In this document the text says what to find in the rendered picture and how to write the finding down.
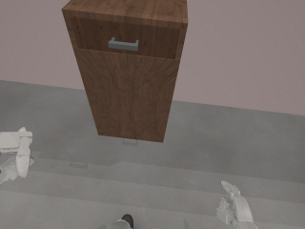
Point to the cabinet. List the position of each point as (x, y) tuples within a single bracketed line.
[(130, 95)]

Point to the robot left foot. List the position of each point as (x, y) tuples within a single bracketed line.
[(128, 219)]

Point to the drawer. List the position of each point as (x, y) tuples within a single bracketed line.
[(153, 41)]

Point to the left robot hand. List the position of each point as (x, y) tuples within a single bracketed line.
[(15, 143)]

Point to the handle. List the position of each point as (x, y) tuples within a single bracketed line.
[(123, 45)]

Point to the right robot hand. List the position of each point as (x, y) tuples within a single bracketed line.
[(232, 212)]

